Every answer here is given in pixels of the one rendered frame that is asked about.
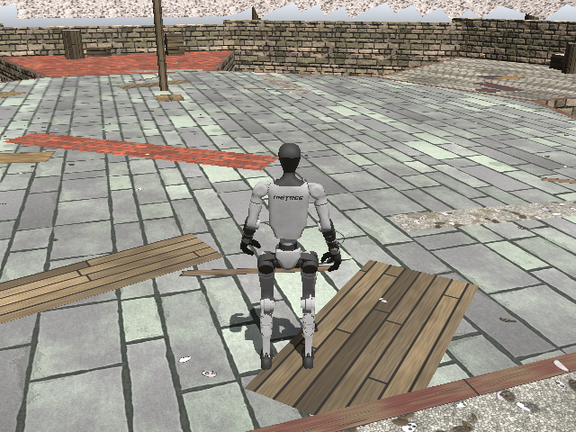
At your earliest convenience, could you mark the robot right shin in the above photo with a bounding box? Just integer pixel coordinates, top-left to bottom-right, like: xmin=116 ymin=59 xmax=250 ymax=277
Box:
xmin=302 ymin=297 xmax=315 ymax=357

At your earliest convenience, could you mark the robot left upper arm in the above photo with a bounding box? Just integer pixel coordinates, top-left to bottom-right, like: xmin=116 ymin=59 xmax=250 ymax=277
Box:
xmin=246 ymin=181 xmax=270 ymax=230

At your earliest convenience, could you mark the left robot forearm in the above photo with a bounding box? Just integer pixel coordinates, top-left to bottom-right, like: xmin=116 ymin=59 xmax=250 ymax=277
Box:
xmin=241 ymin=216 xmax=256 ymax=244

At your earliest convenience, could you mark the robot right upper arm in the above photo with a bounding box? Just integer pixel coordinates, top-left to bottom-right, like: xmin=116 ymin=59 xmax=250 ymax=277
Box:
xmin=308 ymin=183 xmax=332 ymax=232

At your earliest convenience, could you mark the right robot forearm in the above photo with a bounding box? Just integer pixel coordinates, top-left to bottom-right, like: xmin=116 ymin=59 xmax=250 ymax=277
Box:
xmin=322 ymin=219 xmax=340 ymax=255

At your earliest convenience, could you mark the right robot hand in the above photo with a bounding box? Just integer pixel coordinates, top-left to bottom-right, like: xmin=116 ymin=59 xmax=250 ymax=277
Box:
xmin=320 ymin=251 xmax=342 ymax=272

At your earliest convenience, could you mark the robot right thigh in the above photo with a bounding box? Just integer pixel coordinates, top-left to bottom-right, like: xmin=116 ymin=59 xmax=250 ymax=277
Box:
xmin=301 ymin=251 xmax=319 ymax=312

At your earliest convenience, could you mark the left robot hand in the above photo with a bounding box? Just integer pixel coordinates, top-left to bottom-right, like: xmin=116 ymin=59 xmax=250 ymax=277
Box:
xmin=240 ymin=239 xmax=261 ymax=256

